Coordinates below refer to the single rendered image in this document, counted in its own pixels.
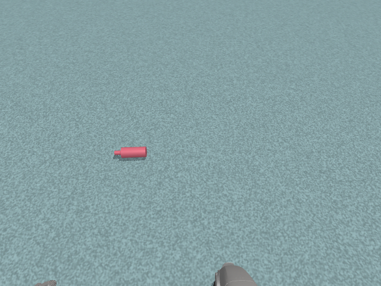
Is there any bottle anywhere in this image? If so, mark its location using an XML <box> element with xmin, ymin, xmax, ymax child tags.
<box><xmin>114</xmin><ymin>147</ymin><xmax>147</xmax><ymax>158</ymax></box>

